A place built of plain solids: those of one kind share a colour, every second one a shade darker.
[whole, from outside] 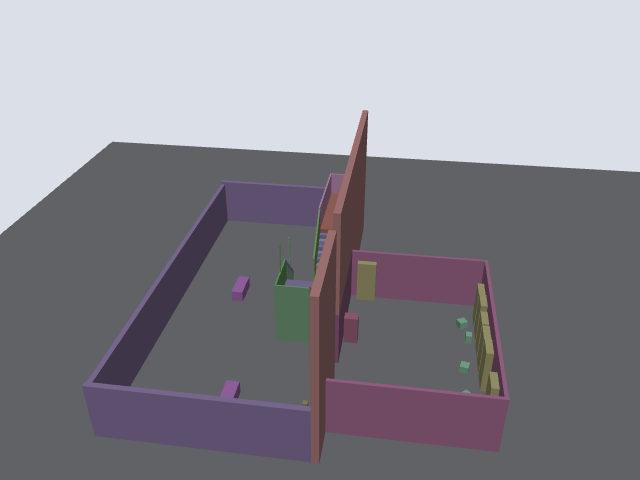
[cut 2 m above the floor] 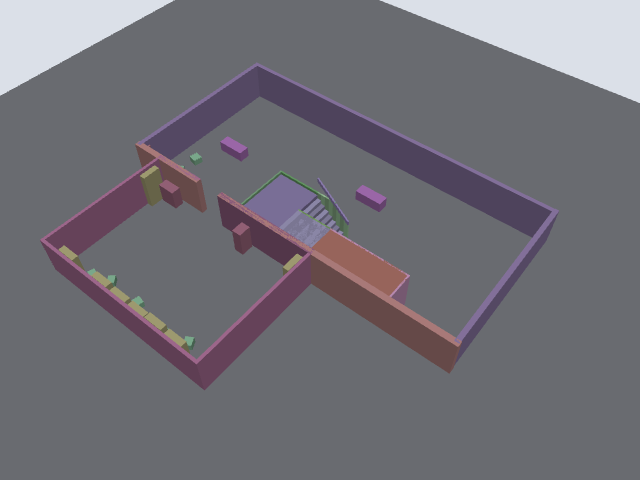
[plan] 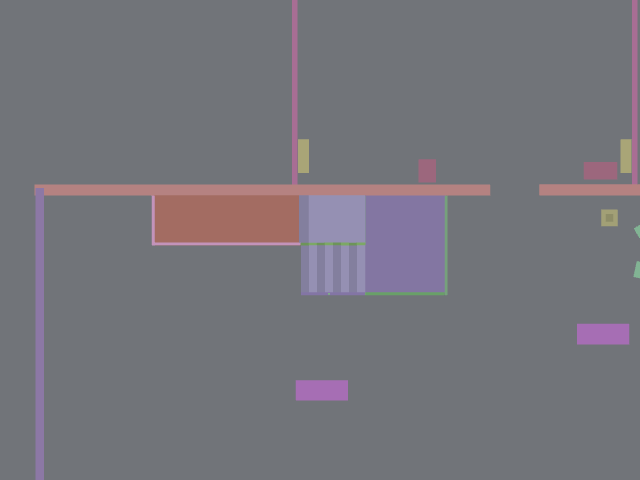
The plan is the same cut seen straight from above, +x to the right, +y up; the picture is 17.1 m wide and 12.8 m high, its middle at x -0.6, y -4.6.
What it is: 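The rear of a town building of two storeys with an external escape stair; a paved yard 17.1 x 8.0 m; from a top landing at the upper floor's door, 3.73 m over the yard, a stair of 18 risers of 0.207 m and treads of 0.214 m, 1.25 m clear, a half turn; two flights side by side, the upper one at the facade, between them the upper flight's cheek wall with its guard, with a half landing, down to the yard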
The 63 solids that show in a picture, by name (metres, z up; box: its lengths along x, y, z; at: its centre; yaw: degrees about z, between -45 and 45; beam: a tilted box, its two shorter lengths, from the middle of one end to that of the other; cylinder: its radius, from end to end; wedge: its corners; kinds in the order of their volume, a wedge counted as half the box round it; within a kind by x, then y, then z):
{
 "stair_step_1": {"box": [0.26, 1.27, 3.57], "at": [-1.03, -4.04, 1.73]},
 "stair_step_2": {"box": [0.48, 1.27, 3.36], "at": [-0.92, -4.04, 1.63]},
 "stair_step_3": {"box": [0.69, 1.27, 3.15], "at": [-0.81, -4.04, 1.53]},
 "stair_step_4": {"box": [0.91, 1.27, 2.95], "at": [-0.71, -4.04, 1.42]},
 "stair_step_5": {"box": [1.12, 1.27, 2.74], "at": [-0.6, -4.04, 1.32]},
 "stair_step_6": {"box": [1.33, 1.27, 2.53], "at": [-0.49, -4.04, 1.22]},
 "stair_step_7": {"box": [1.55, 1.27, 2.33], "at": [-0.39, -4.04, 1.11]},
 "stair_step_8": {"box": [1.76, 1.27, 2.12], "at": [-0.28, -4.04, 1.01]},
 "stair_step_9": {"box": [3.88, 1.27, 0.26], "at": [0.83, -5.37, 0.08]},
 "stair_step_10": {"box": [3.67, 1.27, 0.46], "at": [0.94, -5.37, 0.18]},
 "stair_step_11": {"box": [3.45, 1.27, 0.67], "at": [1.05, -5.37, 0.29]},
 "stair_step_12": {"box": [3.24, 1.27, 0.88], "at": [1.15, -5.37, 0.39]},
 "stair_step_13": {"box": [3.03, 1.27, 1.08], "at": [1.26, -5.37, 0.49]},
 "stair_step_14": {"box": [2.81, 1.27, 1.29], "at": [1.37, -5.37, 0.6]},
 "stair_step_15": {"box": [2.6, 1.27, 1.5], "at": [1.47, -5.37, 0.7]},
 "stair_step_16": {"box": [2.38, 1.27, 1.71], "at": [1.58, -5.37, 0.8]},
 "facade_1": {"box": [12.16, 0.3, 7.32], "at": [-2.14, -3.27, 3.61]},
 "facade_2": {"box": [4.13, 0.3, 7.32], "at": [7.31, -3.27, 3.61]},
 "paving_1": {"box": [3.98, 1.34, 3.78], "at": [-3.1, -4.08, 1.84]},
 "boundary_1": {"box": [0.23, 8.43, 2.62], "at": [-8.07, -7.43, 1.26]},
 "boundary_2": {"box": [17.53, 0.22, 2.48], "at": [0.58, -11.52, 1.19]},
 "boundary_3": {"box": [0.23, 8.43, 2.55], "at": [9.23, -7.43, 1.23]},
 "wall_1": {"box": [0.15, 6.53, 2.62], "at": [-1.27, 0.0, 1.26]},
 "wall_2": {"box": [5.29, 0.3, 2.62], "at": [1.3, -3.27, 1.26]},
 "wall_3": {"box": [9.22, 0.15, 2.62], "at": [3.26, 3.19, 1.26]},
 "wall_4": {"box": [2.63, 0.3, 2.62], "at": [6.56, -3.27, 1.26]},
 "wall_5": {"box": [0.15, 6.53, 2.62], "at": [7.79, 0.0, 1.26]},
 "stair_landing_1": {"box": [2.17, 2.6, 1.91], "at": [1.69, -4.71, 0.91]},
 "shelf_1": {"box": [0.3, 0.9, 2.13], "at": [-1.04, -2.37, 1.01]},
 "shelf_2": {"box": [0.9, 0.3, 1.95], "at": [0.12, 2.96, 0.93]},
 "shelf_3": {"box": [0.9, 0.3, 2.06], "at": [1.17, 2.96, 0.98]},
 "shelf_4": {"box": [0.9, 0.3, 1.88], "at": [2.21, 2.96, 0.89]},
 "shelf_5": {"box": [0.9, 0.3, 1.91], "at": [3.26, 2.96, 0.91]},
 "shelf_6": {"box": [0.9, 0.3, 2.03], "at": [4.31, 2.96, 0.96]},
 "shelf_7": {"box": [0.9, 0.3, 2.15], "at": [6.4, 2.96, 1.02]},
 "shelf_8": {"box": [0.3, 0.9, 1.89], "at": [7.56, -2.37, 0.9]},
 "rim_guard_1": {"box": [0.08, 1.33, 4.89], "at": [-5.05, -4.08, 2.39]},
 "rim_guard_2": {"box": [3.98, 0.08, 4.89], "at": [-3.1, -4.71, 2.39]},
 "planter_box_1": {"box": [1.4, 0.55, 0.6], "at": [-0.55, -8.61, 0.25]},
 "planter_box_2": {"box": [1.4, 0.55, 0.6], "at": [6.95, -7.11, 0.25]},
 "filing_cabinet_1": {"box": [0.47, 0.62, 1.37], "at": [2.26, -2.75, 0.64]},
 "filing_cabinet_2": {"box": [0.9, 0.47, 1.07], "at": [6.88, -2.75, 0.48]},
 "guard_landing_end_1": {"box": [0.08, 2.66, 3.02], "at": [2.76, -4.75, 1.46]},
 "guard_landing_1": {"box": [2.12, 0.08, 3.02], "at": [1.66, -6.04, 1.46]},
 "box_cardboard_1": {"box": [0.36, 0.4, 0.38], "at": [0.52, 2.25, 0.14], "yaw": 28.1},
 "box_cardboard_2": {"box": [0.34, 0.27, 0.45], "at": [1.58, 2.49, 0.17], "yaw": -1.9},
 "box_cardboard_3": {"box": [0.4, 0.37, 0.35], "at": [3.57, 2.23, 0.12], "yaw": -13.6},
 "box_cardboard_4": {"box": [0.32, 0.4, 0.35], "at": [5.32, 2.18, 0.12], "yaw": 40.5},
 "box_cardboard_5": {"box": [0.45, 0.44, 0.38], "at": [8.02, -5.42, 0.14], "yaw": -12.1},
 "box_cardboard_6": {"box": [0.41, 0.3, 0.44], "at": [8.02, -4.32, 0.17], "yaw": 28.9},
 "guard_lower_1": {"box": [0.22, 0.08, 1.3], "at": [-1.0, -6.04, 0.6]},
 "guard_lower_2": {"box": [0.22, 0.08, 1.5], "at": [-0.78, -6.04, 0.7]},
 "guard_lower_3": {"box": [0.22, 0.08, 1.71], "at": [-0.57, -6.04, 0.81]},
 "guard_lower_4": {"box": [0.22, 0.08, 1.92], "at": [-0.35, -6.04, 0.91]},
 "guard_lower_5": {"box": [0.22, 0.08, 2.12], "at": [-0.14, -6.04, 1.01]},
 "guard_lower_6": {"box": [0.22, 0.08, 2.33], "at": [0.07, -6.04, 1.12]},
 "guard_lower_7": {"box": [0.22, 0.08, 2.54], "at": [0.29, -6.04, 1.22]},
 "guard_lower_top_1": {"wedge": [[-1.11, -6.08, 1.04], [-1.11, -6.08, 1.25], [-1.11, -6.0, 1.04], [-1.11, -6.0, 1.25], [0.6, -6.08, 2.7], [0.6, -6.08, 2.9], [0.6, -6.0, 2.7], [0.6, -6.0, 2.9]]},
 "guard_upper_top_1": {"wedge": [[-1.11, -4.75, 4.56], [-1.11, -4.75, 4.77], [-1.11, -4.67, 4.56], [-1.11, -4.67, 4.77], [0.6, -4.75, 2.9], [0.6, -4.75, 3.11], [0.6, -4.67, 2.9], [0.6, -4.67, 3.11]]},
 "downpipe_1": {"box": [0.09, 0.1, 7.27], "at": [8.77, -3.47, 3.58]},
 "guard_upper_1": {"box": [0.23, 0.08, 3.16], "at": [0.5, -4.71, 1.53]},
 "traffic_cone_1": {"box": [0.45, 0.45, 0.08], "at": [7.12, -4.01, -0.01]},
 "traffic_cone_2": {"box": [0.21, 0.21, 0.64], "at": [7.12, -4.01, 0.35]}
}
